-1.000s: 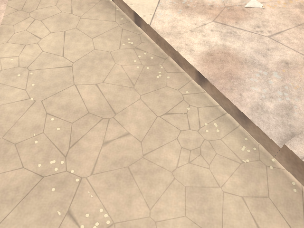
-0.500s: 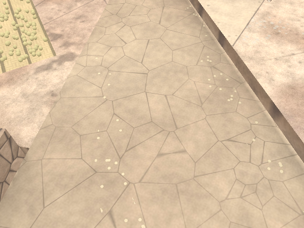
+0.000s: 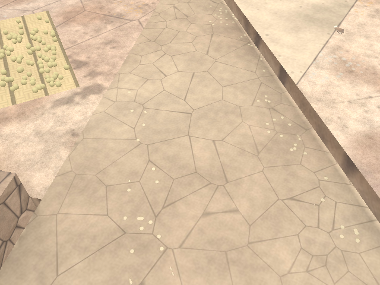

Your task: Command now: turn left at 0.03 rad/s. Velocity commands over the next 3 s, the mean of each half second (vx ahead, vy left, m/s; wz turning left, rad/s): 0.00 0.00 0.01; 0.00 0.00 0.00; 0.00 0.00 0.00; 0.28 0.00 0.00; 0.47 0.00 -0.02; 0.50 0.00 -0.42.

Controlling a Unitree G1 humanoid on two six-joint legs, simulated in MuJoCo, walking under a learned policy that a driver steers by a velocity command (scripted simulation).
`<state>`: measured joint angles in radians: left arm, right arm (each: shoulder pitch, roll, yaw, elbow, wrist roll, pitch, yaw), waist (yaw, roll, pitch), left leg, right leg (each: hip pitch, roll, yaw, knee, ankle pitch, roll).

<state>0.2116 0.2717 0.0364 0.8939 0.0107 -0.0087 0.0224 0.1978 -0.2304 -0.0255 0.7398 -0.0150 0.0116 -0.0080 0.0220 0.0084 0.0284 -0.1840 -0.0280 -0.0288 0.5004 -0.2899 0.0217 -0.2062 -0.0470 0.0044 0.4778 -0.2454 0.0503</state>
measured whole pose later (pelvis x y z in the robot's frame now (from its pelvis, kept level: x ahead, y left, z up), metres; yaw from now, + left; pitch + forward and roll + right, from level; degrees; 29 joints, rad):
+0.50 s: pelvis +0.00 +0.00 +0.00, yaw +0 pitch -2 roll +0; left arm 0.20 0.24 0.04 1.06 0.00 0.01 0.04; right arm 0.24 -0.22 -0.03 0.93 0.00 0.00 -0.03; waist 0.02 0.00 0.04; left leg -0.16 -0.02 -0.02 0.48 -0.29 0.01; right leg -0.19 -0.04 0.01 0.47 -0.25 0.04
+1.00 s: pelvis +0.00 -0.01 +0.00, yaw -1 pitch -2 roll +0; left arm 0.24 0.20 0.03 1.12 0.00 0.01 0.05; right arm 0.27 -0.20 -0.02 1.05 0.00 0.00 -0.03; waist 0.01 0.00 0.04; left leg -0.17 -0.02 -0.02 0.47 -0.28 0.01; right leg -0.21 -0.04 0.01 0.47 -0.24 0.04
